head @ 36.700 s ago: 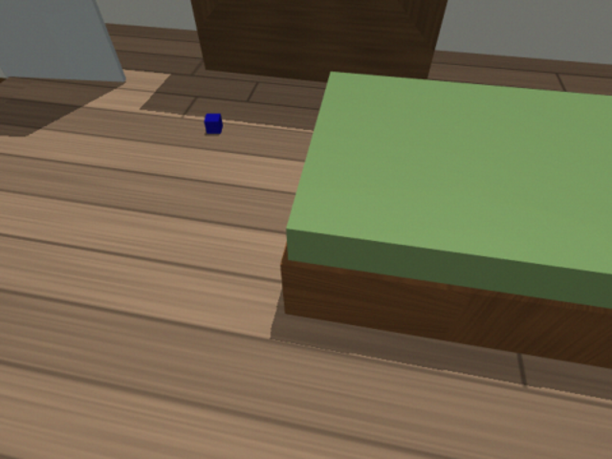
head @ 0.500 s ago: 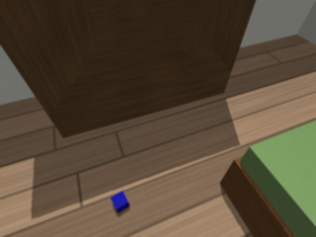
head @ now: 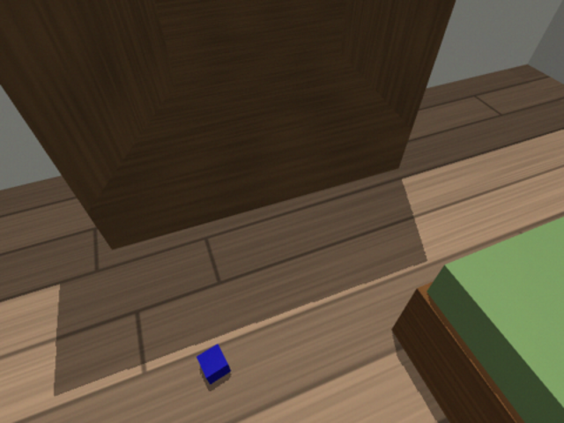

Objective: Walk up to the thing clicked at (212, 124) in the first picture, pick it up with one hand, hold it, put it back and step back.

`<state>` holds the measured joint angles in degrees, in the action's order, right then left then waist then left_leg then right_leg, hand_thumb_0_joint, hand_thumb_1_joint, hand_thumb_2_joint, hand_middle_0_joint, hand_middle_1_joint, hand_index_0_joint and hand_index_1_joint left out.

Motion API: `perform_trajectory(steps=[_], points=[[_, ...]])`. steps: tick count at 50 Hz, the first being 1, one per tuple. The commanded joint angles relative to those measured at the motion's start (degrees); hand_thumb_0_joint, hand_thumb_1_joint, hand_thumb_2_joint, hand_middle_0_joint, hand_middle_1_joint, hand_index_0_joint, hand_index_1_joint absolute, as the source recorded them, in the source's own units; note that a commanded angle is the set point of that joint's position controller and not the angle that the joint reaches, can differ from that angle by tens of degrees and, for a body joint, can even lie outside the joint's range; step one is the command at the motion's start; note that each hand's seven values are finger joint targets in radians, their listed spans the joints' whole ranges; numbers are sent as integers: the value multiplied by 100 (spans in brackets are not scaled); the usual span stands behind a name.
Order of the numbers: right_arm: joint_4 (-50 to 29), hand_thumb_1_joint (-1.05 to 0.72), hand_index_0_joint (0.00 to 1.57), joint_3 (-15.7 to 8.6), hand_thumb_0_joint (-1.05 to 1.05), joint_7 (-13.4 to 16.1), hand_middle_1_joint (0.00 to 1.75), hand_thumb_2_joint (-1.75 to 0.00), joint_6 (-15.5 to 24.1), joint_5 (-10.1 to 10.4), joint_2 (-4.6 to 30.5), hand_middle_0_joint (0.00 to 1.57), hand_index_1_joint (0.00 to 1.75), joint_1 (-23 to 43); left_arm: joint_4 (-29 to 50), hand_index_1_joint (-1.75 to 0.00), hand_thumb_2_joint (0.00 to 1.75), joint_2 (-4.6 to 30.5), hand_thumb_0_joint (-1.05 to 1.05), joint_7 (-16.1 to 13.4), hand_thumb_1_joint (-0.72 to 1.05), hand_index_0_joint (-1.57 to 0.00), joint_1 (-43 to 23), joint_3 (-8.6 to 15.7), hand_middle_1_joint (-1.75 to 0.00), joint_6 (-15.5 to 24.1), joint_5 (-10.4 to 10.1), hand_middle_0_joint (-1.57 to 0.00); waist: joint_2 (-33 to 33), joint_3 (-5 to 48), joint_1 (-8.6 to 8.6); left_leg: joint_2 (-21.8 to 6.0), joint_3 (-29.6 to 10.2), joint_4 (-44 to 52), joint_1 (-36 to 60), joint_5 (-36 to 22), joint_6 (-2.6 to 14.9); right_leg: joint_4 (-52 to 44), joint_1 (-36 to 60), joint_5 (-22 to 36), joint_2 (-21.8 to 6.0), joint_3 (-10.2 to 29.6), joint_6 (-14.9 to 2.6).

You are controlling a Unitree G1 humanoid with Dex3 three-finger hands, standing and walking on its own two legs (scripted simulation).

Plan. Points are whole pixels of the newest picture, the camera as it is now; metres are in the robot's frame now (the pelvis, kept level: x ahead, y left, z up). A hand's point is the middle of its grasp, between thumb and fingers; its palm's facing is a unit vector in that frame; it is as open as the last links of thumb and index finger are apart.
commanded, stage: stand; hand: left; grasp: from above
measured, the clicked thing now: (213, 364) +0.42 +0.25 -0.74
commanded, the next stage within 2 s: rise first in 0.20 s
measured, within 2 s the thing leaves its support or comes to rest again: neither
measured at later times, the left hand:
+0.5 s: hand out of the picture +0.13 +0.25 -0.17, palm faces +0.02 -0.94 -0.34, open 8.5 cm
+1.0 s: hand out of the picture +0.13 +0.27 -0.23, palm faces -0.10 -0.87 -0.49, open 14.0 cm
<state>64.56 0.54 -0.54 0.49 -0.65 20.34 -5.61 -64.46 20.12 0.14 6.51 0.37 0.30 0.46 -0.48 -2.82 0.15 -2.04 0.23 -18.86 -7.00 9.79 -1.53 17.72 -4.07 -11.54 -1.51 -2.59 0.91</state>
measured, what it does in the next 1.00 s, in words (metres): lowers itself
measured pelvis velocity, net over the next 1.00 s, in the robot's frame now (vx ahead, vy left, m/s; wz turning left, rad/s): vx -0.02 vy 0.01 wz -0.02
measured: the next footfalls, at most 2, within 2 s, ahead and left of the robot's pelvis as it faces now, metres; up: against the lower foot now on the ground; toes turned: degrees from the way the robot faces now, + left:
none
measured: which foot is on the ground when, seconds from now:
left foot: down 0.00-1.00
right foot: down 0.00-1.00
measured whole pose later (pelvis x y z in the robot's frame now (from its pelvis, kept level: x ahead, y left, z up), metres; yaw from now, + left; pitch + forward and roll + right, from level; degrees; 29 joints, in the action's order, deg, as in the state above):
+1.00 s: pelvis -0.02 +0.01 -0.08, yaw -1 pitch +15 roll -2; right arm 34.6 -2.0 1.7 7.1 -0.1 13.7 -11.9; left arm -35.0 17.2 -3.8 9.2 9.0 -12.7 13.0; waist -0.3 4.6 -1.2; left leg -3.0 -0.5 -60.6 -48.7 27.3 -0.8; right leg 58.7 -45.4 -28.6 -1.4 -1.6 1.4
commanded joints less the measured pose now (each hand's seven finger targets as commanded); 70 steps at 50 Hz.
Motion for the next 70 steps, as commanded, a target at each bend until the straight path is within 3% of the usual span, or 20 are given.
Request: perform_trajectory(steps=[1, 14, 15, 16, 17, 18, 19, 21, 23, 26, 32, 36, 37, 39, 43, 53, 63, 66, 69, 70], points=[[-311, -90, 20, -223, 0, 106, 30, -90, 107, 14, 1175, 20, 30, 173, 293, -30, 90, 1256, 0, -58, 90, -20, -174, 227, -30, 131, 21, -20, 74, 366, -10, -586, -447, 260, 104, -974, 223, -324, -63, 868, -684, 488, -158], [-309, -90, 20, -246, 0, 104, 30, -90, 112, 12, 1209, 20, 30, 186, 298, -30, 90, 1224, 0, -56, 90, -20, -120, 216, -30, 136, 28, -20, 34, 409, 11, -587, -439, 254, 159, -953, 237, -330, -107, 819, -688, 483, -159], [-294, -82, 20, -243, 0, 100, 29, -87, 113, 18, 1195, 20, 29, 162, 284, -38, 89, 1230, 0, -57, 82, -12, -114, 212, -38, 135, 16, -12, 31, 346, -2, -585, -471, 294, 123, -883, 223, -346, -99, 727, -675, 488, -160], [-1947, -90, 20, -25, 0, 227, 30, -93, 399, 394, 261, 20, 30, 78, 2294, -46, 81, 328, 0, -136, 74, -20, -2125, 227, -46, 681, -302, -20, -135, -50, -677, 245, 322, -64, -426, 79, 194, 52, -1423, 365, 81, 158, -108], [-1608, -98, 20, -66, 0, 283, 30, -93, 375, 395, 432, 20, 30, -250, 1971, -54, 89, 553, 0, -178, 66, -21, -2739, 324, -54, 631, -290, -22, -18, 192, -562, 257, 290, -162, -390, 219, 201, 147, -1212, 197, 85, 84, -119], [-1611, -105, 20, -173, 0, 352, 30, -94, 298, 434, 610, 20, 30, -530, 1055, -62, 89, 992, 0, -196, 58, -22, -1792, 590, -62, 432, -175, -21, 224, 123, -409, 206, 258, -243, -571, 170, 212, 214, -1211, 122, 141, 1, -138], [-1692, -104, 20, -244, 0, 362, 30, -93, 256, 393, 615, 20, 30, -616, 546, -70, 89, 1130, 0, -134, 50, -22, -1459, 727, -70, 294, -63, -20, 375, 345, -341, 255, 242, -495, -746, 99, 232, 370, -1305, 89, 134, 1, -153], [-1977, -102, 20, -390, 0, 381, 30, -93, 301, 284, 607, 20, 30, -677, 563, -86, 92, 1457, 0, -27, 34, -16, -1714, 983, -86, 296, 193, -12, 338, 918, -182, 236, 202, -884, -877, -141, 226, 827, -1379, 337, 131, 29, -159], [-2176, -102, 20, -514, 0, 300, 30, -93, 328, 156, 519, 20, 30, -865, 351, -95, 91, 1260, 0, 55, 18, -15, -918, 1126, -100, 186, 491, -10, -118, 1366, 22, 296, 199, -1292, -1253, -270, 172, 1301, -1525, 452, 104, 77, -202], [-2639, -102, 20, -552, 0, 249, 30, -93, 355, 188, 414, 20, 30, -853, 817, -103, 97, 969, 0, -33, -6, -11, -524, 1117, -107, -85, 668, -8, -236, 1619, 148, 297, 202, -1392, -1346, -375, 123, 1451, -1517, 418, 164, 68, -227], [-3214, -89, 20, -551, 0, 181, 30, -90, 436, 207, 322, 20, 30, -713, 1616, -105, 96, 961, 0, -305, -51, -10, -645, 1188, -105, -741, 891, -10, 61, 1521, -20, 244, 151, -1937, -1959, -101, 158, 1874, -2147, 43, 198, 15, -175], [-3365, -87, 20, -563, 0, 170, 30, -89, 609, 167, 251, 20, 30, -821, 2156, -104, 96, 868, 0, -392, -53, -9, -664, 1202, -104, -814, 1028, -9, -20, 1574, -102, 182, 89, -2438, -2452, 266, 157, 2417, -2793, -330, 212, 31, -169], [-3416, -87, 20, -589, 0, 186, 30, -89, 656, 162, 254, 20, 30, -855, 2396, -103, 97, 1032, 0, -425, -53, -8, -580, 1338, -103, -800, 1095, -9, -148, 1799, -31, 186, 109, -2568, -2487, 174, 158, 2530, -2778, -233, 182, 57, -169], [-3449, -86, 20, -586, 0, 201, 30, -89, 736, 129, 204, 20, 30, -850, 2538, -103, 97, 816, 0, -435, -54, -8, -422, 1222, -103, -837, 1126, -8, -103, 1785, -122, 149, 56, -2782, -2666, 284, 155, 2780, -3073, -340, 194, 55, -156], [-3586, -86, 20, -603, 0, 274, 30, -89, 845, 101, 197, 20, 30, -811, 3346, -104, 98, 833, 0, -447, -54, -7, -164, 1221, -103, -958, 1222, -8, -377, 2102, -122, 92, -2, -3050, -2733, 242, 139, 3107, -3396, -339, 194, 69, -182], [-3811, -84, 20, -540, 0, 403, 30, -88, 1002, 49, 84, 20, 30, -696, 4157, -104, 95, 669, 0, -598, -50, -7, 499, 1148, -104, -1365, 1521, -7, -333, 2327, -173, 70, -54, -3764, -3397, 314, 169, 3715, -3964, -400, 188, 53, -182], [-3921, -85, 20, -530, 0, 478, 30, -88, 1045, 66, 47, 20, 30, -598, 4653, -104, 93, 670, 0, -802, -49, -8, 1018, 1163, -105, -1632, 1799, -7, -310, 2717, -51, 79, -110, -4324, -3832, 84, 167, 4308, -4384, -258, 211, 5, -212], [-3880, -85, 20, -522, 0, 505, 30, -88, 1044, 66, 60, 20, 30, -503, 4681, -103, 91, 655, 0, -868, -47, -8, 716, 1075, -105, -1659, 1850, -7, -335, 2674, -189, 63, -156, -4483, -4061, 233, 169, 4468, -4681, -389, 217, 1, -214], [-3802, -84, 20, -505, 0, 520, 30, -88, 1074, 64, 69, 20, 30, -456, 4382, -103, 91, 899, 0, -1017, -47, -8, 183, 1143, -104, -1551, 2142, -7, -292, 2579, -171, 92, -133, -4839, -4560, 483, 206, 4761, -5100, -547, 202, 25, -222], [-3744, -84, 20, -488, 0, 513, 30, -88, 1082, 53, 76, 20, 30, -392, 4089, -103, 90, 752, 0, -1075, -46, -8, 128, 1046, -105, -1501, 2217, -7, -256, 2509, -212, 89, -169, -4914, -4739, 584, 180, 4935, -5314, -671, 206, 7, -239]])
